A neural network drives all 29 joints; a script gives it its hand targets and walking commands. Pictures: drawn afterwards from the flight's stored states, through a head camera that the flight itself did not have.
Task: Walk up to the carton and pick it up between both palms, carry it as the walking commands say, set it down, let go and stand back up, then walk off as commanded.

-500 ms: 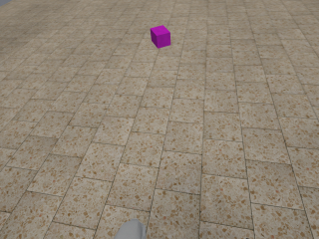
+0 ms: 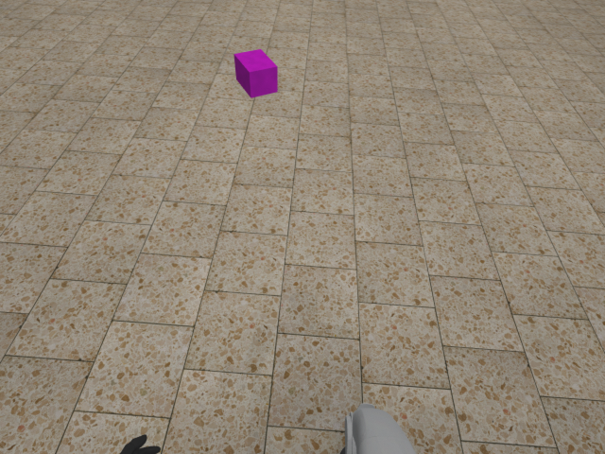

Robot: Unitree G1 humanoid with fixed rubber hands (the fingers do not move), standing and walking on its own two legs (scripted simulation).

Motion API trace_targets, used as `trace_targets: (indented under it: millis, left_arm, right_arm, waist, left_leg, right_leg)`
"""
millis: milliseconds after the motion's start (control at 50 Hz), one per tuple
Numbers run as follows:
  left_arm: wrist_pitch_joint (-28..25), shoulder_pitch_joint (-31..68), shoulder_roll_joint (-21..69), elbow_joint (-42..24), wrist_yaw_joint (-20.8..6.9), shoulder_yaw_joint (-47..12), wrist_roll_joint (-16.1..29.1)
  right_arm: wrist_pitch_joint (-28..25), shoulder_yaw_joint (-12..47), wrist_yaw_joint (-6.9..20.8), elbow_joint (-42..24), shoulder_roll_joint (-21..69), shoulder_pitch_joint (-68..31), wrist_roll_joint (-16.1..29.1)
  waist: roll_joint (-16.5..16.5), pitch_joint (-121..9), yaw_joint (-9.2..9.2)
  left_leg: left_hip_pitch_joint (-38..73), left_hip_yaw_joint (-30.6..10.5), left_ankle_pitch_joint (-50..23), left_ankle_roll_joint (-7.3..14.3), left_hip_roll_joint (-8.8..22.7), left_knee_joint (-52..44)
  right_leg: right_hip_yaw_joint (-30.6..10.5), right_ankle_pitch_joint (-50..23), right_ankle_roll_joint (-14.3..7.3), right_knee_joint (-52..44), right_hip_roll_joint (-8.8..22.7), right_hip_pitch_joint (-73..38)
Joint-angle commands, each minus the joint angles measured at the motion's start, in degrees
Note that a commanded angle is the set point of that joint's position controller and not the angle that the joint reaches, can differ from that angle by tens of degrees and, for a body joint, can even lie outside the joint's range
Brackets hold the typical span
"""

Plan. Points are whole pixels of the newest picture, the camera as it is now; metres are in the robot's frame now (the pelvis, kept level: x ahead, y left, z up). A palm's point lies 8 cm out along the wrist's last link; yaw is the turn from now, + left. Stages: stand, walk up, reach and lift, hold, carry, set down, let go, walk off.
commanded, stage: walk up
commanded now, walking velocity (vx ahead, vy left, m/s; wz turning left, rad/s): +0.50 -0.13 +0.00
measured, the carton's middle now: (255, 73) +2.32 +0.11 -0.70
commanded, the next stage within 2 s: none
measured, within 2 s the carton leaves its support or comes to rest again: neither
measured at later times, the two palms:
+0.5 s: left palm (175, 426) +0.19 +0.18 -0.12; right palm (474, 342) +0.30 -0.33 -0.15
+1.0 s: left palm (144, 243) +0.54 +0.30 -0.14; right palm (399, 265) +0.45 -0.22 -0.12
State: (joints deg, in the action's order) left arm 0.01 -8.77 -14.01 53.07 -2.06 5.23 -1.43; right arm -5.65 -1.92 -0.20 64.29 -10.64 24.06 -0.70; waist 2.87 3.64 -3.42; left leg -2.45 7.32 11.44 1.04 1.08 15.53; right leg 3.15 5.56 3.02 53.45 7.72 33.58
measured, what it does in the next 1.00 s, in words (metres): walks ahead: right foot, then left foot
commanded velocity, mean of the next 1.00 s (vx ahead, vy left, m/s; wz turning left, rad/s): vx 0.50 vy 0.05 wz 0.02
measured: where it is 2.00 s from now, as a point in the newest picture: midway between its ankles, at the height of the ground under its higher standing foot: (269, 255)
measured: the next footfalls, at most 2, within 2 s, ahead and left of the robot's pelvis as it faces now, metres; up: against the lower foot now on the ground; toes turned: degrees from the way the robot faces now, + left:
right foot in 0.22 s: +0.27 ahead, -0.18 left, +0.00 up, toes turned -8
left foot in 0.78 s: +0.51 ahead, +0.14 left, +0.00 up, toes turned +8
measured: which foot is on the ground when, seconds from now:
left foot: down 0.00-0.24, up 0.26-0.76, down 0.78-1.00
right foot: up 0.00-0.20, down 0.22-0.80, up 0.82-1.00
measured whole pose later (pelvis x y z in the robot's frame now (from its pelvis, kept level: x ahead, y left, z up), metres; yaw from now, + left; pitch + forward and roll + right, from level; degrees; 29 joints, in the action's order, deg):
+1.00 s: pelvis +0.47 +0.04 +0.00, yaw +0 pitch +0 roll -2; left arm -2.4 -12.2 -15.0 55.8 -1.0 5.8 -1.0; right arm -5.5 -2.6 0.5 61.9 -11.5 18.9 -1.3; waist 2.8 3.2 -2.6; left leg -9.9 7.9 11.3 1.8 2.8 21.3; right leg 3.8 13.6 0.2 64.1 6.2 28.6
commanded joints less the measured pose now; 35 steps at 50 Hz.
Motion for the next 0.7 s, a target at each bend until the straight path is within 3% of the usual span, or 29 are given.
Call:
trace_targets:
  millis: [0, 20, 40, 80, 120, 140, 160, 180, 200, 220, 240, 260, 280, 300, 320, 340, 360, 400, 420, 440, 460, 500, 540, 560, 580, 600, 620, 640, 680]
  left_arm:
    - [-0.4, 3.0, -0.8, -4.0, -1.1, -0.2, 0.1]
    - [-0.8, 3.7, 0.2, -4.0, -1.3, -1.0, 0.8]
    - [-0.8, 5.9, -1.0, -5.1, -1.2, -0.5, 0.7]
    - [-1.0, 10.1, 0.5, -5.9, -1.0, -1.1, 0.6]
    - [-1.9, 9.1, -0.4, -6.5, -0.9, -1.4, 0.5]
    - [-2.3, 10.5, -0.1, -6.7, -0.8, -1.4, 0.2]
    - [-2.7, 9.1, -1.2, -6.6, -0.4, -1.1, -0.2]
    - [-3.0, 3.7, -4.0, -4.6, 0.2, -0.1, -0.6]
    - [-3.6, -5.1, -3.7, -1.6, 0.8, 0.2, -0.8]
    - [-4.1, -14.8, -7.5, 1.1, 1.5, 1.5, -1.4]
    - [-5.0, -21.9, -14.1, 1.7, 2.1, 2.9, -2.1]
    - [-4.2, -20.2, -17.1, 2.9, 2.4, 3.1, -0.2]
    - [-4.2, -15.0, -14.3, 2.1, 2.3, 3.3, -0.5]
    - [-4.4, -13.9, -11.4, 2.7, 2.4, 2.1, -0.1]
    - [-4.7, -10.3, -6.6, 2.1, 2.1, 0.5, 0.4]
    - [-4.7, -10.1, -5.3, 2.2, 2.3, 0.2, 0.1]
    - [-5.0, -10.1, -3.5, 3.1, 2.2, -0.6, 0.1]
    - [-4.9, -11.8, -2.9, 3.7, 2.0, -0.7, 0.6]
    - [-5.1, -14.3, -3.8, 4.3, 2.1, -0.5, -0.1]
    - [-5.1, -14.9, -3.5, 4.6, 2.2, -0.8, 0.7]
    - [-4.8, -16.6, -2.8, 4.9, 2.3, -1.1, 0.3]
    - [-4.6, -18.6, -4.3, 5.9, 2.7, -0.9, -0.1]
    - [-4.7, -18.5, -4.4, 5.0, 2.8, -0.6, -0.2]
    - [-4.6, -20.7, -4.4, 5.7, 2.9, -0.6, -0.2]
    - [-4.7, -19.7, -5.4, 4.5, 3.1, -0.2, -0.3]
    - [-4.8, -18.7, -7.1, 4.5, 3.3, 0.2, -0.3]
    - [-4.9, -19.1, -6.1, 4.1, 3.4, 0.1, 0.1]
    - [-4.9, -20.7, -5.1, 4.6, 3.1, 0.0, 0.1]
    - [-4.9, -19.5, -5.7, 4.7, 2.9, 0.5, -0.2]
  right_arm:
    - [-0.8, -1.1, -0.5, -3.1, -8.1, -0.6, 0.0]
    - [-0.9, -1.6, -0.7, -3.1, -8.9, -1.6, -0.3]
    - [-0.8, -1.8, -0.5, -3.2, -9.1, 0.0, 0.0]
    - [-0.8, -1.0, -0.5, -1.4, -6.2, 4.0, 0.3]
    - [-0.6, -1.8, -0.6, -2.2, -8.4, 1.8, 0.7]
    - [0.0, -1.6, -0.7, -1.4, -8.0, 2.8, 0.3]
    - [0.3, -1.6, -0.7, -1.0, -7.0, 3.2, 0.1]
    - [0.6, -2.2, -0.5, -1.2, -9.1, 2.1, -0.3]
    - [1.0, -2.6, -0.5, -0.9, -9.1, 1.9, 0.2]
    - [1.5, -1.8, -0.3, -1.0, -6.5, 2.3, 0.4]
    - [1.2, -1.6, 0.2, -2.6, -3.5, 3.7, 0.7]
    - [1.4, -2.7, 0.1, -2.8, -3.6, 7.4, 0.6]
    - [1.7, -3.1, 0.6, -2.8, -5.6, 3.5, -0.3]
    - [1.9, -2.3, 1.0, -2.0, -3.6, 1.5, -0.3]
    - [2.4, -2.2, 1.2, -2.2, -1.9, -0.4, -0.3]
    - [2.6, -2.1, 1.5, -2.9, -2.5, -0.2, 0.0]
    - [3.1, -2.6, 1.6, -2.8, -2.6, -2.6, -0.7]
    - [4.4, -2.5, 2.2, -3.7, -4.0, -4.0, -0.6]
    - [4.8, -2.7, 2.6, -4.1, -3.2, -4.1, -1.1]
    - [5.4, -1.9, 2.8, -4.1, -2.5, -5.9, -1.0]
    - [5.6, -1.8, 3.1, -4.9, -2.2, -6.8, -1.0]
    - [6.1, -2.0, 3.3, -7.7, -3.1, -13.3, -1.3]
    - [6.1, -1.6, 4.0, -8.6, -3.1, -17.2, -1.1]
    - [6.1, -1.4, 4.0, -8.6, -3.1, -18.5, -0.7]
    - [6.1, -1.4, 4.3, -9.3, -2.4, -18.7, -0.3]
    - [5.8, -1.3, 4.5, -9.9, -3.5, -21.3, -0.5]
    - [5.5, -1.3, 4.6, -10.3, -3.5, -21.6, -0.2]
    - [5.3, -1.0, 4.8, -11.2, -3.2, -23.3, 0.1]
    - [4.6, -1.4, 4.6, -12.2, -4.5, -23.7, 0.6]
  waist:
    - [-7.3, 5.5, 1.76]
    - [-8.3, 3.7, 1.30]
    - [-10.5, 5.1, 0.67]
    - [-9.5, 5.2, -1.80]
    - [-11.9, 1.7, 0.05]
    - [-11.8, 2.9, -0.95]
    - [-13.5, 2.4, 0.25]
    - [-10.7, -1.8, 2.38]
    - [-5.7, -6.4, 5.92]
    - [1.9, -13.0, 10.43]
    - [13.5, -17.1, 10.92]
    - [15.6, -18.1, 7.89]
    - [6.9, -13.2, 6.54]
    - [2.4, -6.8, 5.03]
    - [3.7, -2.7, 3.63]
    - [7.1, -2.4, 3.43]
    - [6.5, -3.1, 3.66]
    - [8.5, -0.2, 3.38]
    - [9.6, -2.2, 3.11]
    - [8.6, -1.2, 2.98]
    - [6.8, -0.4, 3.37]
    - [5.2, 2.8, 4.64]
    - [6.6, 4.2, 5.34]
    - [4.0, 6.6, 6.11]
    - [6.7, 7.1, 5.69]
    - [6.8, 8.3, 6.34]
    - [8.0, 9.2, 6.13]
    - [9.1, 8.5, 7.24]
    - [10.2, 6.2, 6.97]
  left_leg:
    - [-3.0, -11.2, -6.5, 4.9, 17.0, -9.4]
    - [-2.6, -6.8, -5.8, 3.7, 14.9, -8.9]
    - [-3.5, -7.2, -4.3, 3.8, 15.1, -9.7]
    - [-1.1, -8.3, -4.7, 4.4, 15.2, -9.1]
    - [-0.4, -5.8, -5.8, 3.9, 14.2, -8.0]
    - [1.5, -6.0, -7.9, 4.7, 13.5, -5.9]
    - [1.3, -6.0, -11.6, 5.1, 13.9, -4.1]
    - [0.9, -4.2, -16.4, 3.9, 12.7, 3.2]
    - [-1.5, -1.9, -20.4, 2.8, 9.8, 14.1]
    - [-11.3, 0.3, -8.3, 1.4, 6.4, 28.9]
    - [-25.1, -1.4, 21.7, -0.4, 0.9, 46.4]
    - [-29.9, -7.7, 19.8, -1.0, -0.4, 54.1]
    - [-28.2, -10.5, 14.9, -1.2, 3.0, 56.6]
    - [-29.8, -11.6, 10.9, -0.9, 3.4, 57.9]
    - [-27.4, -11.0, 5.4, -1.3, 5.8, 56.2]
    - [-26.7, -9.9, 2.8, -1.0, 5.4, 55.2]
    - [-26.1, -8.9, 1.8, -0.8, 5.3, 53.6]
    - [-25.9, -8.6, -0.9, -1.1, 4.9, 53.3]
    - [-29.6, -6.7, 0.2, -1.6, 3.5, 53.6]
    - [-29.2, -8.1, -1.1, -1.6, 4.3, 52.3]
    - [-30.1, -7.4, -2.6, -2.1, 4.9, 51.0]
    - [-33.3, -7.8, -5.2, -3.7, 6.2, 46.3]
    - [-32.6, -6.3, -7.0, -4.8, 7.2, 38.1]
    - [-34.3, -6.5, -8.8, -4.6, 7.0, 37.7]
    - [-33.1, -5.7, -8.6, -5.1, 6.9, 33.1]
    - [-33.1, -4.7, -8.1, -5.0, 7.2, 28.7]
    - [-31.8, -3.1, -9.3, -4.8, 6.3, 25.2]
    - [-30.7, -1.6, -8.5, -4.4, 6.6, 23.2]
    - [-24.0, -3.0, -4.7, -3.8, 6.0, 16.3]
  right_leg:
    - [-1.6, -4.4, 1.5, -8.5, 1.5, 3.6]
    - [0.7, -6.3, 1.4, -12.5, 0.7, 1.3]
    - [1.1, -6.7, 0.9, -13.5, 0.9, 0.4]
    - [2.5, -6.3, 0.3, -17.9, -0.5, 0.5]
    - [1.6, -4.8, -1.1, -21.5, -1.2, -6.0]
    - [3.9, -1.0, -1.5, -21.9, -2.1, -5.5]
    - [3.7, 2.4, -2.2, -22.7, -3.1, -7.9]
    - [3.9, 2.4, -2.7, -24.7, -3.8, -16.4]
    - [4.2, 4.7, -3.9, -27.5, -4.4, -25.5]
    - [-3.0, 9.4, -5.5, -27.7, 3.0, -41.4]
    - [-24.7, 6.8, -6.7, -30.4, 19.4, -52.1]
    - [-41.7, 2.6, -10.9, -39.4, 24.5, -48.5]
    - [-35.6, 1.7, -9.6, -39.7, 20.0, -40.0]
    - [-27.7, -7.6, -6.1, -37.6, 17.7, -34.4]
    - [-16.0, -7.7, -4.2, -36.7, 13.6, -27.0]
    - [-12.3, -9.0, -3.2, -37.3, 11.1, -26.4]
    - [-11.4, -11.0, -4.5, -38.0, 9.8, -26.5]
    - [-5.4, -18.9, -3.5, -37.1, 8.2, -24.2]
    - [-7.4, -22.6, -5.0, -36.7, 8.6, -29.2]
    - [-4.5, -22.5, -5.0, -36.9, 9.0, -26.2]
    - [-4.5, -17.1, -4.8, -38.3, 8.6, -24.6]
    - [-8.5, -5.6, -7.8, -42.3, 12.2, -23.9]
    - [-6.1, 5.9, -7.5, -44.8, 10.3, -22.4]
    - [-8.8, 8.8, -7.9, -46.0, 11.7, -22.2]
    - [-7.3, 10.3, -8.0, -47.2, 11.3, -22.7]
    - [-6.9, 9.0, -8.0, -47.8, 11.7, -23.1]
    - [-4.2, 6.3, -7.2, -47.9, 9.9, -23.4]
    - [-2.5, 6.3, -7.2, -48.2, 9.7, -25.1]
    - [-1.1, 8.3, -6.7, -46.4, 9.8, -25.8]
